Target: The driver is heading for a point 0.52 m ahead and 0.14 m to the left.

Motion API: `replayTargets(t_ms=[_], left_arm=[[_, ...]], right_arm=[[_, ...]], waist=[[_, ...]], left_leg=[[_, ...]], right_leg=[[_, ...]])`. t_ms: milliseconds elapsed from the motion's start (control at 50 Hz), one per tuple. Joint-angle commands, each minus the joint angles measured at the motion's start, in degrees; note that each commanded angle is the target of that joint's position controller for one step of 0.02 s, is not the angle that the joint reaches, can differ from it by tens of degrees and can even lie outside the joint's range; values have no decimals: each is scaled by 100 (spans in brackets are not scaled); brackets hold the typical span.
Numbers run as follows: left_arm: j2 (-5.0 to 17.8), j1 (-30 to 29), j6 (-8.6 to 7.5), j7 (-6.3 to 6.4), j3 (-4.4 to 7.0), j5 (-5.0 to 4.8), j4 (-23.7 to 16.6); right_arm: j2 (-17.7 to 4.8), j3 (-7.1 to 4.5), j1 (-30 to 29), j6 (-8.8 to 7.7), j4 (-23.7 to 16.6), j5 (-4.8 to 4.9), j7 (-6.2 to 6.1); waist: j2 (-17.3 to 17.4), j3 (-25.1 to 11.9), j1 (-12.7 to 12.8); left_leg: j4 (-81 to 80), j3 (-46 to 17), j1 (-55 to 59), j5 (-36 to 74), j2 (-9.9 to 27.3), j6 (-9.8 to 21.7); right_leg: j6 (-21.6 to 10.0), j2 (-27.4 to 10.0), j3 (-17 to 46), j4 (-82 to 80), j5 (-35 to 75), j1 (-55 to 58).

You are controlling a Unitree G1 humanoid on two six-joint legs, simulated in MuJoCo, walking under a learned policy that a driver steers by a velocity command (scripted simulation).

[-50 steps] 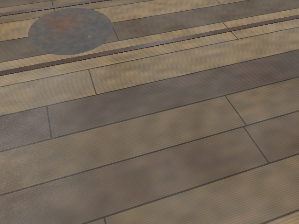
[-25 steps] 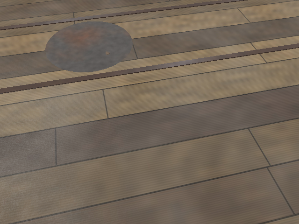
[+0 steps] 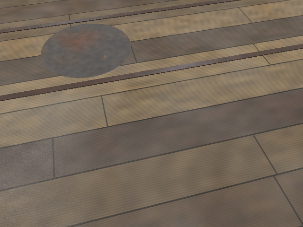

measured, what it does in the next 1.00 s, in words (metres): walks ahead: left foot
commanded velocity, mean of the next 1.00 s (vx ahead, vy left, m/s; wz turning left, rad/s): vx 0.21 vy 0.00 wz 0.00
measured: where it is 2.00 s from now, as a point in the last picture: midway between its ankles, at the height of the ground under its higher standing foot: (147, 226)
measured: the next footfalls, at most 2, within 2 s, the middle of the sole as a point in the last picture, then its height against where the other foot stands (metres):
left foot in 0.72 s outside the picture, level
right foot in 1.24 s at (174, 226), level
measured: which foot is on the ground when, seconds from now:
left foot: down 0.00-0.42, up 0.44-0.70, down 0.72-1.00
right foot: down 0.00-0.72, up 0.74-1.00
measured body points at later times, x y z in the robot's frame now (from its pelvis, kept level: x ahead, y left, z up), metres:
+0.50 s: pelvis +0.00 +0.00 +0.00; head +0.01 +0.00 +0.45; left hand +0.02 +0.25 -0.15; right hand +0.02 -0.25 -0.16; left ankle -0.02 +0.12 -0.71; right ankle -0.01 -0.09 -0.74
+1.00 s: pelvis +0.16 +0.08 +0.01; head +0.16 +0.10 +0.46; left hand +0.31 +0.33 -0.12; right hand +0.08 -0.15 -0.13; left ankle +0.08 +0.16 -0.74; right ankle +0.29 -0.10 -0.66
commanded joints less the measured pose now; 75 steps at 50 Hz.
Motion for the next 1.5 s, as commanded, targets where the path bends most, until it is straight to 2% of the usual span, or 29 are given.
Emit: replayTargets(t_ms=[20, 360, 400, 420, 460, 500, 560, 620, 660, 700, 720, 740, 760, 780, 820, 900, 1040, 1160, 1200, 1220, 1240, 1260, 1280, 1300, 1320, 1340, 1360, 1420, 1500], left_arm=[[528, 202, -20, 24, 93, -4, -90], [435, 208, -26, 39, 99, 11, 107], [549, 393, 3, 62, 154, -38, 188], [745, 501, 10, 73, 224, -88, 189], [1078, 897, -66, 75, 347, -120, 206], [1045, 972, -247, 78, 369, -19, 149], [780, 622, -397, 28, 304, -121, -52], [983, 597, -352, 16, 350, -134, -101], [1101, 566, -313, -2, 380, -214, -116], [910, 534, -305, -23, 323, -217, -144], [574, 357, -335, -52, 220, -152, -221], [112, 292, -401, -74, 106, -46, -421], [205, 214, -494, -82, 136, -187, -605], [488, -43, -561, -105, 178, -309, -709], [632, 71, -601, -102, 232, -191, -604], [560, -91, -481, -117, 298, -95, -561], [308, -1572, -460, -244, 191, -127, -1063], [372, -2213, -572, -459, 125, -168, -1404], [670, -1712, -599, -464, 252, -155, -1340], [904, -926, -602, -439, 379, -154, -1134], [1171, 141, -586, -389, 510, -120, -836], [1716, 1134, -563, -327, 637, 92, -648], [1592, 1209, -501, -315, 544, 92, -557], [1274, 881, -483, -335, 429, 38, -583], [951, 248, -491, -321, 338, 9, -705], [718, -214, -540, -347, 253, 15, -755], [514, -388, -597, -363, 188, 33, -734], [573, -429, -615, -330, 158, 168, -542], [808, -516, -539, -159, 169, 181, -486]], right_arm=[[-585, -102, 280, -4, -74, -2, -25], [-509, -82, 269, 44, 143, -15, -71], [-461, -83, 400, 54, 227, 27, -83], [-470, -92, 316, 38, 166, 50, -89], [-381, -68, -78, -83, -89, 69, -53], [-525, -131, -358, -216, -257, 150, 34], [-592, -214, -192, -371, -227, 184, 126], [-360, -179, -202, -431, -201, 161, 167], [-337, -189, 226, -413, -42, 161, 197], [-456, -261, 1041, -361, 253, 150, 186], [-709, -335, 1579, -384, 330, 136, 169], [-1335, -417, 2137, -425, 309, 79, 161], [-1386, -356, 2211, -547, 359, -48, 255], [-1128, -246, 1611, -643, 197, -28, 298], [-821, -102, 764, -675, -82, -2, 374], [-648, -25, 1188, -629, -28, -50, 288], [-803, -57, 1646, -551, -87, -10, 129], [-915, -157, 1855, -423, -19, 54, 108], [-1073, -214, 1676, -383, -87, 38, 102], [-1094, -219, 1583, -339, -124, 26, 107], [-1077, -193, 1441, -322, -209, 2, 117], [-611, -56, 1822, -382, -364, -53, 168], [-226, 76, 2165, -539, -213, -7, 216], [-629, -56, 1772, -657, -307, 191, 236], [-802, -82, 1225, -674, -464, 266, 204], [-813, -112, 921, -636, -523, 192, 143], [-873, -198, 799, -548, -533, 88, 74], [-392, -159, 1156, -322, -534, 64, 14], [-462, -123, 486, -225, -778, -15, -4]], waist=[[-21, -208, 8], [-22, 24, -6], [-185, -18, 45], [-403, 144, 122], [-968, 496, 335], [-844, 708, 379], [-460, 431, 118], [-631, 206, 36], [-587, 142, -216], [-361, 19, -537], [317, -30, -782], [1824, -307, -787], [1775, -366, -679], [1026, 191, -457], [475, 299, -106], [487, 238, -111], [416, 442, -394], [490, 632, -379], [736, 167, -15], [835, -340, 395], [868, -948, 888], [-183, -2044, 848], [-1281, -3000, 622], [-1042, -2562, 634], [-732, -1675, 471], [-151, -1089, 247], [-69, -802, 77], [-341, -607, -311], [-467, -726, -310]], left_leg=[[-318, -151, 62, 1575, 171, 164], [-519, -90, 27, 906, 130, 83], [-187, 216, -146, -421, -131, 134], [226, 381, -537, -1079, -257, 181], [1487, 385, -1452, -1175, -155, 279], [2919, -153, -2445, -1494, 259, 403], [2582, -244, -2692, -1007, 553, 477], [1272, 259, -1326, -580, 229, 335], [507, 630, -242, 90, -63, 266], [267, 711, 836, 115, -267, 277], [-291, -249, 1383, -351, 351, 503], [-1296, -2600, 1917, -1187, 1742, 1095], [-2069, -4524, 1758, -2671, 2350, 1759], [-2067, -4207, 1390, -3038, 2300, 1647], [-2004, -2665, 855, -1555, 1678, 1172], [-2132, -1196, 689, 690, 1125, 993], [-2346, -503, 939, 1613, 1054, 1012], [-1876, -276, 1765, 2545, 1383, 996], [-1153, -180, 1969, 4621, 1396, 883], [-230, 4, 1913, 5685, 1233, 776], [1082, 73, 1057, 5554, 1000, 554], [3323, 217, -1116, 3192, 287, 177], [5060, -492, -1992, -1793, -646, -7], [5620, -1101, -2409, -1735, -365, 81], [5529, -752, -2607, -1465, -30, 111], [5091, -550, -2419, -1093, 248, 89], [4669, -482, -2019, -929, 424, 125], [3807, -423, -1281, -580, 492, 97], [1901, -254, -944, 461, 442, -27]], right_leg=[[-153, -357, 345, -347, 1725, 191], [-162, -383, 442, -637, 955, 51], [-313, -365, 542, -816, -936, 52], [-510, -601, 916, -1053, -2155, -38], [-1134, -1732, 2524, -1911, -3526, -50], [-1493, -2345, 3342, -2243, -3019, 177], [-1081, -1932, 2425, -2086, -1842, 574], [-863, -1354, 1358, -1902, -1095, -117], [-848, -1208, 1049, -1538, -1296, -772], [-713, -1008, 888, -810, -1463, -1446], [-431, -654, 409, 636, -892, -1979], [-63, -136, -218, 3010, -1273, -3002], [-179, 19, 554, 4220, -1576, -3757], [-323, -391, 769, 4703, -1041, -4305], [-383, -757, 709, 4308, 115, -3955], [-123, -844, 440, 3147, 988, -3312], [51, -592, 175, 1065, 2072, -3148], [-241, -431, 55, 258, 1628, -2898], [-426, -93, -174, 229, 1219, -1928], [-575, 166, -372, 206, 1154, -908], [-801, -64, -60, 289, 1603, 765], [-1532, -1651, 2019, 470, 2162, 3254], [-2151, -2653, 4240, -424, 3139, 3949], [-1961, -2412, 3762, -603, 3296, 3359], [-1729, -2191, 2650, -602, 3796, 2362], [-1529, -1927, 1915, -771, 4222, 1311], [-1306, -1633, 1421, -947, 4398, 557], [-1355, -1447, 885, -1320, 4592, -495], [-1201, -1165, 318, -1324, 4737, -591]])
